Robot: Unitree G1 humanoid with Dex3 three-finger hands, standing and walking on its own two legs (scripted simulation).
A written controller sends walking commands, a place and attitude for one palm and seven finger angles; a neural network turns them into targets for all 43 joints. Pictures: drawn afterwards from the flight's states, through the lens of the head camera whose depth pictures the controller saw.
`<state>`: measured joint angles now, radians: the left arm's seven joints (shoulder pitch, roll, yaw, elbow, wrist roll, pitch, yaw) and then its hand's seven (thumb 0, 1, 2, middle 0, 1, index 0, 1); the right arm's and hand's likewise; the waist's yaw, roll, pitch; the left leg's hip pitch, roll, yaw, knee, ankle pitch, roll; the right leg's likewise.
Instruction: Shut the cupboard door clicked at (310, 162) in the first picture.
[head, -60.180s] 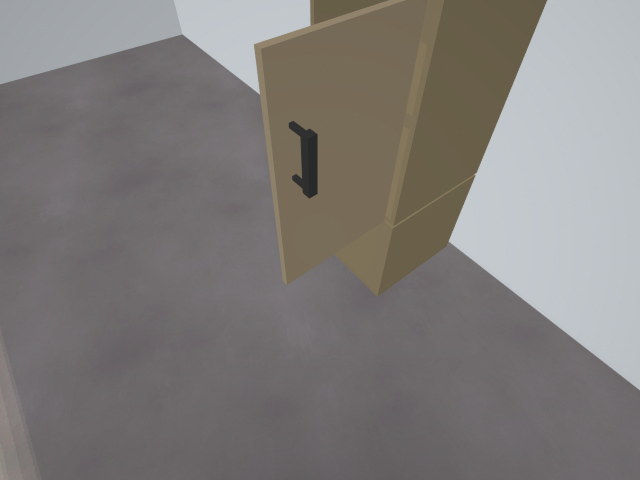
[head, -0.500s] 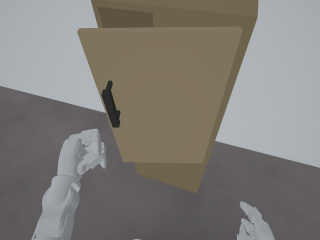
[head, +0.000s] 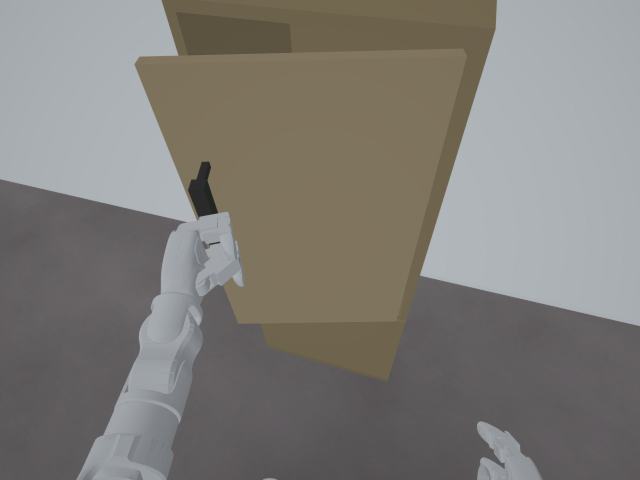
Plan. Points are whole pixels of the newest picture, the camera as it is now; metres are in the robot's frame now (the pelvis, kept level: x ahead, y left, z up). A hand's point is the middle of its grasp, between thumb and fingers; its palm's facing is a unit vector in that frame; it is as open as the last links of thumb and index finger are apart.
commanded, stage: bring the fist close to the handle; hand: left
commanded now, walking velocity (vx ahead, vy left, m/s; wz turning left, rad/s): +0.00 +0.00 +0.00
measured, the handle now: (212, 210) +0.45 +0.17 +0.08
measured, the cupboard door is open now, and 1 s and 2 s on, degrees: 17 12 0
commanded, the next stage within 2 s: push the door shut along its arc in 0.38 s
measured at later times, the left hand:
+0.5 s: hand (234, 264) +0.36 +0.12 +0.09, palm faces +0.02 -1.00 -0.02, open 3.1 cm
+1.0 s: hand (235, 228) +0.41 +0.13 +0.09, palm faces -0.08 -1.00 -0.04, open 3.1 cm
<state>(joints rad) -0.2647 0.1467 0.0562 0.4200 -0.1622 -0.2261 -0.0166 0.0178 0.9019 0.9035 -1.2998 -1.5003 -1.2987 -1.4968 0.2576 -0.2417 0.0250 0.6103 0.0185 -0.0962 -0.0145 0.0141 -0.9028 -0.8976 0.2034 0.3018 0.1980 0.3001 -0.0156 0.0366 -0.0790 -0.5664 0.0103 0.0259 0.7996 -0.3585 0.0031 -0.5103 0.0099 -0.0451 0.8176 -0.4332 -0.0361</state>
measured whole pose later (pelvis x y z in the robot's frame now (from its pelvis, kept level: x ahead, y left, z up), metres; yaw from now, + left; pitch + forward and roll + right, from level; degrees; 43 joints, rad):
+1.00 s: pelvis -0.01 +0.01 -0.01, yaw +1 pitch +10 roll +0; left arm -0.64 0.23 0.11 0.89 -0.17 -0.34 -0.15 0.02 0.90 0.90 -1.35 -1.50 -1.30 -1.50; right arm 0.31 -0.26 0.00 0.67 0.03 -0.06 -0.02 0.01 -0.90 -0.90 0.20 0.30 0.20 0.30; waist -0.04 0.04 -0.08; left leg -0.67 0.00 0.01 0.84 -0.35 0.01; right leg -0.60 0.00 -0.06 0.85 -0.42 -0.03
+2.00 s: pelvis -0.02 +0.02 -0.04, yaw +0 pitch +21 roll -3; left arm -1.21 0.41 0.16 1.32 -0.10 -0.28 -0.33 -0.03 0.78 0.98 -1.30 -1.50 -1.35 -1.50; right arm 0.41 -0.28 0.02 0.70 -0.01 -0.07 0.00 0.01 -0.90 -0.90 0.21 0.30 0.20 0.30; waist -0.20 0.06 -0.09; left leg -1.01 0.02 -0.02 1.03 -0.39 0.02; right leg -0.91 0.02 -0.09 0.99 -0.45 -0.02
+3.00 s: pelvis -0.01 +0.02 -0.02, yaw -2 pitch +18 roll -1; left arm -0.90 0.13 0.22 1.10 -0.02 -0.41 0.23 0.02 0.90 0.92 -1.30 -1.50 -1.30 -1.50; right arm 0.45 -0.26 -0.03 0.67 -0.06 -0.02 0.08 0.01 -0.90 -0.90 0.20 0.30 0.20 0.30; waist -0.17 0.05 -0.12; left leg -0.84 0.03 0.05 0.91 -0.38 0.02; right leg -0.78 0.03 -0.02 0.90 -0.42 -0.02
